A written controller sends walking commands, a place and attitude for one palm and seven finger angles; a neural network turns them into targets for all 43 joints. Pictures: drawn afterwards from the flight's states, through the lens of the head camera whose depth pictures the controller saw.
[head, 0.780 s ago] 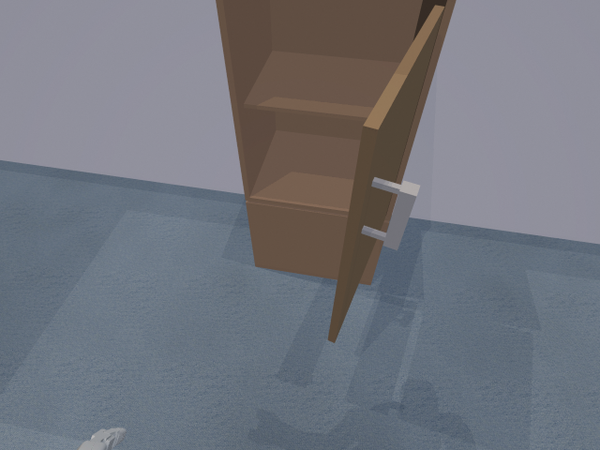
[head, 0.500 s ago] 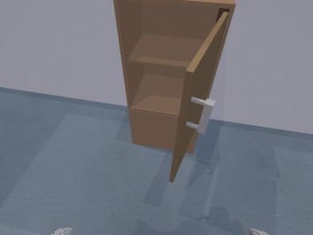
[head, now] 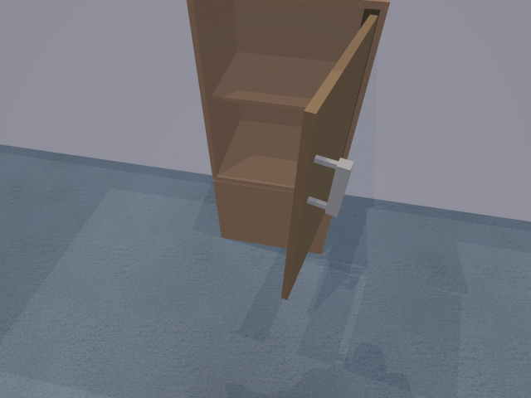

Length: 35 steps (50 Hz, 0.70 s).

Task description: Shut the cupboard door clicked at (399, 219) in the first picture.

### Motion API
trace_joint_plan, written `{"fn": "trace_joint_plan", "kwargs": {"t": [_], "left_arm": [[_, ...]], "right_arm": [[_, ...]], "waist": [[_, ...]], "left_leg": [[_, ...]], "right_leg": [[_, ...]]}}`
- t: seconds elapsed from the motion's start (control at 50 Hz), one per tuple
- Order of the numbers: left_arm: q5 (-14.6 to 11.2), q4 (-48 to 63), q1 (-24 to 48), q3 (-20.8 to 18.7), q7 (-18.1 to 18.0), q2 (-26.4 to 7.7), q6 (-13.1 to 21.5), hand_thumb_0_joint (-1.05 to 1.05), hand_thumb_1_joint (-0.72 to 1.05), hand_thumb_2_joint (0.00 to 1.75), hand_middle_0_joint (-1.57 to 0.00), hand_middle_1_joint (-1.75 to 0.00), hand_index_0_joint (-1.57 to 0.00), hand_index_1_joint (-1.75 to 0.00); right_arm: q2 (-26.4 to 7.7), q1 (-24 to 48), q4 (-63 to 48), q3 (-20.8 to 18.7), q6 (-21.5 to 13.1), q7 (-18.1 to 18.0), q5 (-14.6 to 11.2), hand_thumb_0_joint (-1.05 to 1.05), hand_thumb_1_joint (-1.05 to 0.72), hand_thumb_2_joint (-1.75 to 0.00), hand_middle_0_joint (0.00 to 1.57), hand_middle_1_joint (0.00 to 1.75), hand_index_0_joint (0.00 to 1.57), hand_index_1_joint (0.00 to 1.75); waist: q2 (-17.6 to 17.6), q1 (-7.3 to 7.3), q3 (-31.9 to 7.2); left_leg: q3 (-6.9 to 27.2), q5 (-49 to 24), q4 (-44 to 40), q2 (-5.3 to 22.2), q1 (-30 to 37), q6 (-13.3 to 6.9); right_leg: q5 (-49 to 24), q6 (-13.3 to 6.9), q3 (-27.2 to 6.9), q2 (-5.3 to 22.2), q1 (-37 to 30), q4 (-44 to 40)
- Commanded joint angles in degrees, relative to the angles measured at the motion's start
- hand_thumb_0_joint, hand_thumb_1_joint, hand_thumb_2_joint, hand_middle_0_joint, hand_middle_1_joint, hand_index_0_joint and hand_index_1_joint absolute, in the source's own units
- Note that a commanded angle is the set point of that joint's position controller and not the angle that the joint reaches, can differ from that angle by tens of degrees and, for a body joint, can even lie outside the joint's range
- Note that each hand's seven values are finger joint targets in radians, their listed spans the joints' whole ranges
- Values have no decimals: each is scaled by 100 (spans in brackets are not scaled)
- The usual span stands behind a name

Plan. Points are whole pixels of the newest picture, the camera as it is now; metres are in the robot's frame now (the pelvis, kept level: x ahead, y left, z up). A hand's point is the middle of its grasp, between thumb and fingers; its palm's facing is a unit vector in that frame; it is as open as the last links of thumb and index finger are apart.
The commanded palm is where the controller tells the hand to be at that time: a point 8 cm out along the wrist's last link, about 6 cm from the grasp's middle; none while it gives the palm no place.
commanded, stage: stand and wait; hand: left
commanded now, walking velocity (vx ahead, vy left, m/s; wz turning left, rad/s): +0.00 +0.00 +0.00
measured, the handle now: (327, 185) +0.47 -0.08 +0.06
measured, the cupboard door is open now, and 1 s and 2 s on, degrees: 76 76 76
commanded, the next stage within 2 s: look at it before walking up in 0.38 s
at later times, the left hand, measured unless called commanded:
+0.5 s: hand out of the picture +0.06 +0.25 -0.16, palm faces -0.02 -0.95 -0.32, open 7.4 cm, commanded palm none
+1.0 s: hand out of the picture +0.07 +0.25 -0.16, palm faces -0.01 -0.94 -0.33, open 7.4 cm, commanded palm none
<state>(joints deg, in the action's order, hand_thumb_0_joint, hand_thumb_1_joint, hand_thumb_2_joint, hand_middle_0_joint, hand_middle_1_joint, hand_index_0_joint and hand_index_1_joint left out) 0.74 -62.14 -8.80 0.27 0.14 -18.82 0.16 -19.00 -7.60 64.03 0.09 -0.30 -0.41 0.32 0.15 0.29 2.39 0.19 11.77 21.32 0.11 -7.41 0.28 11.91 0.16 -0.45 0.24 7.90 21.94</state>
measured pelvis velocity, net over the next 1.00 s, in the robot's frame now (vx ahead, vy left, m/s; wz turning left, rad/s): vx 0.01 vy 0.00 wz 0.01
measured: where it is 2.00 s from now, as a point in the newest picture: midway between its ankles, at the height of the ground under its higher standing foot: outside the picture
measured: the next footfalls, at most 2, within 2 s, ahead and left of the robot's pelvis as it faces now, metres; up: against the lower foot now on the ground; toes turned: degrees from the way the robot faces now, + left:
left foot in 1.98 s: +0.03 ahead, +0.13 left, +0.00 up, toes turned -25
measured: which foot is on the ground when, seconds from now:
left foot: down 0.00-1.00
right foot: down 0.00-1.00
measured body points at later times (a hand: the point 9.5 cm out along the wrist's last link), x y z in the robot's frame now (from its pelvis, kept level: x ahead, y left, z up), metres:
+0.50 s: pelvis +0.00 +0.01 +0.00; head +0.01 +0.01 +0.45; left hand +0.07 +0.30 -0.14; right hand +0.07 -0.29 -0.14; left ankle +0.00 +0.12 -0.75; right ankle +0.00 -0.12 -0.75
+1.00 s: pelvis +0.01 +0.00 +0.00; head +0.01 +0.00 +0.45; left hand +0.07 +0.30 -0.13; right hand +0.10 -0.29 -0.13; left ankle +0.00 +0.12 -0.75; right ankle +0.00 -0.12 -0.75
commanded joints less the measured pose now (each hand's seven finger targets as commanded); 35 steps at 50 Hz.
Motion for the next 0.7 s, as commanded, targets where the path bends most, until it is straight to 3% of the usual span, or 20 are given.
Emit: {"fn": "trace_joint_plan", "kwargs": {"t": [0.0,0.22,0.68], "left_arm": [[-18,377,268,-223,-82,-1156,139,0,90,90,-20,-30,-20,-30],[-11,353,248,-223,-79,-1114,127,0,90,90,-20,-30,-20,-30],[-7,320,249,-227,-85,-1160,148,0,90,90,-20,-30,-20,-30]], "right_arm": [[-1099,296,-357,-189,-144,-40,12,0,-90,-90,20,30,20,30],[-1098,245,-306,-188,-172,-41,13,0,-90,-90,20,30,20,30],[-1150,345,-334,-188,-190,-57,2,0,-90,-90,20,30,20,30]], "waist": [[58,-12,-311],[-37,0,-297],[10,-1,-467]], "left_leg": [[524,-446,-356,591,-39,-168],[597,-412,-437,620,-115,-189],[583,-1064,-424,650,132,-188]], "right_leg": [[-303,-185,-618,666,60,-493],[-216,-156,-553,642,77,-462],[-989,-151,-487,674,-135,-391]]}}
